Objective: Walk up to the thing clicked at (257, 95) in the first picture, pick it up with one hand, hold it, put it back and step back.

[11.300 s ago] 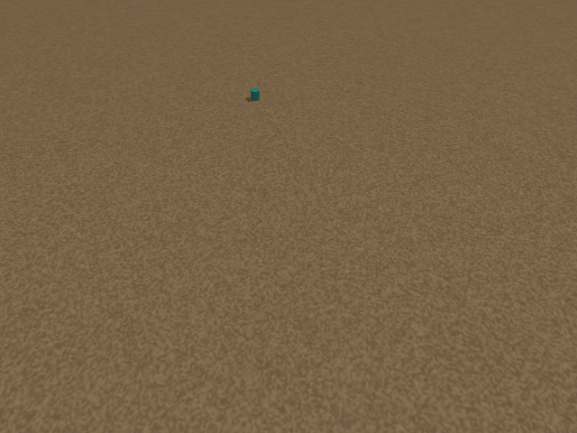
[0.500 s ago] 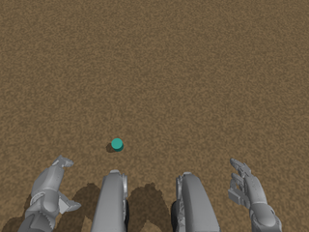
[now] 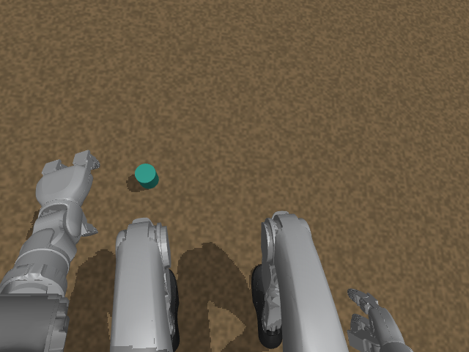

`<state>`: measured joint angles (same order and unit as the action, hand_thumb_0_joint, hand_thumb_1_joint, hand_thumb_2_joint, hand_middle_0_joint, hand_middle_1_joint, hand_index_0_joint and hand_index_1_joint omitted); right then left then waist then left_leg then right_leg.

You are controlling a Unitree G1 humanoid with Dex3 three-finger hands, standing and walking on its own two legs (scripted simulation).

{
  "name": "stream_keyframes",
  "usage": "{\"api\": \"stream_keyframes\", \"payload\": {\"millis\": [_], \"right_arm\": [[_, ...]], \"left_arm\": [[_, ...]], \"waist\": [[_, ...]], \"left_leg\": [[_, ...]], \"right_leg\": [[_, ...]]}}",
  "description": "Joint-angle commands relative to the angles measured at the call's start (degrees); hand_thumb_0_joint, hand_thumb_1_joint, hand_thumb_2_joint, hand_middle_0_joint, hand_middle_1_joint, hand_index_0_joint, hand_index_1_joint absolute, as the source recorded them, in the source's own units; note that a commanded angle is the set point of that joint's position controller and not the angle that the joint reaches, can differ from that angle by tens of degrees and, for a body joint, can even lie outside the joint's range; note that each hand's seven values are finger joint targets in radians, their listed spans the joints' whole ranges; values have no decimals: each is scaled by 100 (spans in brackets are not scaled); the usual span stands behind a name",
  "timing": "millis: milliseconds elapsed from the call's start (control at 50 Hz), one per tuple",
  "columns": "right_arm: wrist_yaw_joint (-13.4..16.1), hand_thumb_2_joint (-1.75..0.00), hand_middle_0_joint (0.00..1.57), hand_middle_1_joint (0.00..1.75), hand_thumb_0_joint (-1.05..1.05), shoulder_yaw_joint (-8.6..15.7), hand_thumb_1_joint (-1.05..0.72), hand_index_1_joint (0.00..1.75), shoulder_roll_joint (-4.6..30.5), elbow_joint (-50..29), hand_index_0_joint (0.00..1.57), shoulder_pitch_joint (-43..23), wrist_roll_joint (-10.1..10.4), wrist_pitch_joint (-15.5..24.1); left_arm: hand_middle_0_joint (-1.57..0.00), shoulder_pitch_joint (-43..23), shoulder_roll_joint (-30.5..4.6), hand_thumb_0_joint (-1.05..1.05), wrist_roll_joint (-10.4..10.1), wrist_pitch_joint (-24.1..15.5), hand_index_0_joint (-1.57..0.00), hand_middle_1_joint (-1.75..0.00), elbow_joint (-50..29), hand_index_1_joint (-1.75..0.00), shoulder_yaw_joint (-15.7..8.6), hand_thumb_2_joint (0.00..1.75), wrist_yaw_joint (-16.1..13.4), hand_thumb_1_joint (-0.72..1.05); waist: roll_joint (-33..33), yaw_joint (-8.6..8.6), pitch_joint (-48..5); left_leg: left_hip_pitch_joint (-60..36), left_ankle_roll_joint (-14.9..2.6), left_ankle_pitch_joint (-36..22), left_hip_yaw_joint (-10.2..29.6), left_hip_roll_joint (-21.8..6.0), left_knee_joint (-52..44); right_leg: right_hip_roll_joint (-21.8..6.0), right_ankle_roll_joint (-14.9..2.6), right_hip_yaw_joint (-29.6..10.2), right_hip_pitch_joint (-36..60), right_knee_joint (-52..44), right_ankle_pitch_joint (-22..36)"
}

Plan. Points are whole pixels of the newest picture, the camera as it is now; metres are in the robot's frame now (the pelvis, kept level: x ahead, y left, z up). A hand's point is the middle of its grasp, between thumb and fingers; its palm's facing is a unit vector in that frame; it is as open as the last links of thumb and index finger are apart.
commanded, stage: rise first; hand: left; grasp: from above
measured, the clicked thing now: (147, 176) +0.49 +0.19 -0.39
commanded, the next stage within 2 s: none
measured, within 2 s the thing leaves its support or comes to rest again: neither
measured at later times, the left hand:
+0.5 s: hand (100, 188) +0.41 +0.26 -0.22, palm faces -0.45 -0.06 -0.89, open 14.0 cm
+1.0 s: hand (109, 184) +0.43 +0.25 -0.25, palm faces -0.44 -0.06 -0.89, open 14.0 cm
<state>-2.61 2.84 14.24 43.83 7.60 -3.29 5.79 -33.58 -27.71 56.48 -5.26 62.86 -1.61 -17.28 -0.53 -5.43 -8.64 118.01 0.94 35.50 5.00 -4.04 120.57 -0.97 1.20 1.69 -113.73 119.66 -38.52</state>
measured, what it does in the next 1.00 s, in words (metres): lowers itself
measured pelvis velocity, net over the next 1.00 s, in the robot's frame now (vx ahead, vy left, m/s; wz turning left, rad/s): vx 0.01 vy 0.00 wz -0.05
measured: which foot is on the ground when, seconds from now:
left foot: down 0.00-1.00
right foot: down 0.00-1.00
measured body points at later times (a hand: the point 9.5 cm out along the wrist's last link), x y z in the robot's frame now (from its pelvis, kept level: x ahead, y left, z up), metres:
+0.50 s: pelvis +0.00 +0.00 -0.06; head +0.21 +0.04 +0.34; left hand +0.43 +0.26 -0.17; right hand +0.08 -0.27 -0.19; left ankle +0.10 +0.14 -0.38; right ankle +0.10 -0.13 -0.38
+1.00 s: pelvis +0.01 +0.00 -0.08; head +0.23 +0.05 +0.31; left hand +0.45 +0.25 -0.20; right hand +0.07 -0.28 -0.20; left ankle +0.10 +0.14 -0.38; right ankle +0.10 -0.13 -0.38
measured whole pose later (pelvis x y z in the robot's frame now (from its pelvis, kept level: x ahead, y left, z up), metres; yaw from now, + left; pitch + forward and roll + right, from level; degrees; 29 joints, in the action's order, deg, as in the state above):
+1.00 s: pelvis +0.01 +0.00 -0.08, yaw -3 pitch +33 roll -6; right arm -6.6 0.9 14.4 46.3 7.2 -8.3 4.5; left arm -46.9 -32.9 70.7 -9.2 79.3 -3.6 -26.8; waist 1.1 -10.2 -5.3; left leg 131.4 1.1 37.5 7.6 -3.8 135.3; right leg 0.4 1.9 2.2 -126.3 133.3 -40.1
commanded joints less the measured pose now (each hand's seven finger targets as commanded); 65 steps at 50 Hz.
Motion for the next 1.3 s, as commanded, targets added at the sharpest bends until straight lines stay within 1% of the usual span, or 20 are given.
{"api": "stream_keyframes", "payload": {"millis": [0, 100, 160, 180, 240, 400, 480, 500, 560, 660, 700, 740, 840, 900, 940, 1060, 1120, 1140, 1240, 1280], "right_arm": [[21, -90, 20, 30, 0, 353, -90, 30, 1093, -353, 20, 564, -40, 95], [-44, -90, 20, 30, 0, 329, -90, 30, 1204, -221, 20, 651, -124, 44], [-77, -90, 20, 30, 0, 323, -90, 30, 1169, -145, 20, 676, -180, 1], [-98, -90, 20, 30, 0, 309, -90, 30, 1175, -156, 20, 699, -201, -7], [-114, -90, 20, 30, 0, 315, -90, 30, 1174, -84, 20, 716, -263, -30], [-170, -90, 20, 30, 0, 274, -90, 30, 1121, -6, 20, 757, -343, -71], [-201, -90, 20, 30, 0, 275, -90, 30, 1138, 38, 20, 797, -375, -86], [-217, -90, 20, 30, 0, 273, -90, 30, 1164, 20, 20, 844, -397, -84], [-246, -90, 20, 30, 0, 261, -90, 30, 1148, 40, 20, 853, -411, -86], [-278, -90, 20, 30, 0, 245, -90, 30, 1158, 57, 20, 864, -456, -102], [-294, -90, 20, 30, 0, 248, -90, 30, 1175, 86, 20, 906, -465, -106], [-303, -90, 20, 30, 0, 253, -90, 30, 1173, 89, 20, 893, -464, -99], [-322, -90, 20, 30, 0, 220, -90, 30, 1214, 95, 20, 911, -472, -109], [-338, -90, 20, 30, 0, 211, -90, 30, 1253, 121, 20, 924, -485, -102], [-348, -90, 20, 30, 0, 204, -90, 30, 1287, 90, 20, 929, -480, -92], [-384, -90, 20, 30, 0, 166, -90, 30, 1286, 107, 20, 1009, -512, -67], [-388, -90, 20, 30, 0, 130, -90, 30, 1316, 106, 20, 993, -524, -57], [-394, -90, 20, 30, 0, 110, -90, 30, 1334, 85, 20, 989, -531, -47], [-408, -90, 20, 30, 0, 102, -90, 30, 1331, 80, 20, 971, -525, -32], [-429, -90, 20, 30, 0, 90, -90, 30, 1352, 79, 20, 1001, -536, -18]], "left_arm": [[-12, -1586, -1407, 0, 304, -145, -11, -93, -480, -95, -280, 101, -351, -52], [-12, -2009, -1375, 0, 664, -225, -11, -95, -156, -95, -188, 100, -525, -50], [-11, -2337, -1563, 0, 817, -271, -10, -96, -178, -96, -235, 100, -652, -51], [-10, -2294, -1402, 0, 855, -255, -10, -97, 52, -97, -142, 100, -671, -51], [-9, -2535, -1626, 0, 931, -267, -9, -98, 31, -97, -258, 100, -779, -52], [-8, -2617, -1553, 0, 1149, -274, -9, -100, 423, -99, -216, 99, -903, -52], [-8, -2785, -1776, 0, 1264, -336, -9, -101, 400, -101, -309, 100, -941, -53], [-8, -2730, -1646, 0, 1276, -340, -9, -101, 576, -100, -264, 99, -946, -52], [-8, -2681, -1680, 0, 1261, -375, -9, -102, 627, -100, -347, 98, -976, -52], [-8, -2841, -1629, 0, 1276, -385, -9, -102, 756, -101, -279, 99, -1010, -53], [-8, -2909, -1796, 0, 1284, -404, -9, -101, 655, -101, -397, 100, -1060, -53], [-8, -2913, -1697, 0, 1299, -399, -9, -102, 706, -101, -310, 100, -1065, -53], [-8, -2896, -1727, 0, 1360, -386, -9, -101, 779, -100, -384, 99, -1154, -53], [-8, -3042, -1608, 0, 1360, -381, -9, -103, 830, -102, -258, 99, -1172, -53], [-7, -2937, -1708, 0, 1353, -365, -9, -103, 920, -102, -357, 99, -1202, -53], [-7, -3046, -1734, 0, 1339, -370, -9, -103, 930, -102, -345, 98, -1221, -52], [-8, -3162, -1860, 0, 1311, -388, -9, -104, 1062, -102, -356, 98, -1212, -53], [-8, -2985, -1863, 0, 1306, -374, -10, -103, 1165, -101, -402, 98, -1218, -52], [-7, -3041, -1866, 0, 1286, -391, -9, -104, 1093, -102, -390, 98, -1233, -52], [-10, -3182, -1900, 0, 1323, -395, -10, -102, 1078, -102, -350, 99, -1231, -53]], "waist": [[-557, 20, -3173], [-1010, -104, -3154], [-1144, -132, -3256], [-1118, -208, -3224], [-1031, -200, -3220], [-763, -304, -3231], [-875, -274, -3300], [-798, -359, -3277], [-874, -285, -3315], [-784, -387, -3257], [-790, -350, -3338], [-900, -376, -3326], [-1091, -384, -3293], [-1098, -486, -3289], [-1171, -418, -3200], [-1204, -526, -3197], [-843, -563, -3072], [-883, -492, -3093], [-997, -495, -3200], [-1087, -588, -3055]], "left_leg": [[-2319, -199, 123, -400, 333, -1173], [-2434, -152, 34, -266, 292, -1041], [-2476, -143, -23, -286, 278, -896], [-2348, -158, -74, -335, 295, -828], [-2157, -181, 27, -375, 286, -682], [-1808, -238, -200, -413, 294, -290], [-1761, -245, -282, -418, 279, -146], [-1746, -247, -309, -397, 276, -138], [-1771, -239, -386, -401, 264, -94], [-1505, -273, -308, -441, 267, 52], [-1490, -277, -368, -439, 262, 88], [-1552, -262, -335, -430, 256, 93], [-1690, -220, -381, -370, 249, 70], [-1675, -219, -425, -342, 239, 107], [-1636, -214, -354, -361, 242, 72], [-1556, -224, -505, -383, 247, 207], [-1120, -290, -266, -423, 261, 323], [-1177, -273, -263, -414, 268, 285], [-1301, -256, -310, -379, 252, 315], [-1238, -253, -271, -383, 254, 335]], "right_leg": [[236, -331, 332, 1185, -1445, 102], [220, -358, 500, 627, -985, 319], [236, -374, 513, 547, -883, 372], [235, -361, 507, 586, -888, 426], [251, -358, 501, 513, -875, 307], [282, -314, 506, 533, -705, 548], [282, -312, 508, 530, -574, 650], [278, -309, 532, 509, -521, 681], [291, -317, 548, 469, -451, 754], [304, -288, 518, 537, -457, 755], [301, -284, 509, 609, -414, 822], [309, -302, 524, 501, -373, 789], [312, -337, 598, 282, -202, 811], [330, -337, 630, 209, -133, 891], [312, -339, 625, 170, -139, 813], [320, -319, 624, 266, -76, 1012], [335, -276, 564, 420, -202, 827], [326, -293, 575, 398, -181, 772], [352, -305, 614, 321, -115, 827], [346, -306, 617, 287, -98, 817]]}}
